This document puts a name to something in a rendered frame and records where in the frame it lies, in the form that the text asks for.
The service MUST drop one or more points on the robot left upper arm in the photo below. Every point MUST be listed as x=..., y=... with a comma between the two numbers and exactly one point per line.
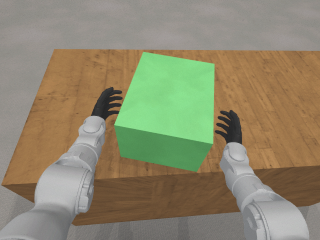
x=64, y=192

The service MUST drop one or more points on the robot left hand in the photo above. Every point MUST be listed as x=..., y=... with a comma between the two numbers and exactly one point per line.
x=102, y=106

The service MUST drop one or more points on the right robot forearm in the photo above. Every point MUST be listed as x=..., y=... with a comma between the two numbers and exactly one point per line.
x=245, y=186

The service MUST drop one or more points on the robot right hand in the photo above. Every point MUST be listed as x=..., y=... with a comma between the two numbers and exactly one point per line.
x=234, y=133

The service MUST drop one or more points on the robot right upper arm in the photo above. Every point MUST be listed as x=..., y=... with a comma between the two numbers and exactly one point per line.
x=273, y=220

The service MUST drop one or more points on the pedestal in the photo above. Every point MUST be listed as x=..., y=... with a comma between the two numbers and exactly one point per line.
x=275, y=94

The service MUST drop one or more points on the carton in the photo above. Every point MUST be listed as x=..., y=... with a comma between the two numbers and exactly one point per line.
x=167, y=116

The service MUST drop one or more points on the left robot forearm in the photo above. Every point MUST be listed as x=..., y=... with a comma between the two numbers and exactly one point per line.
x=86, y=150

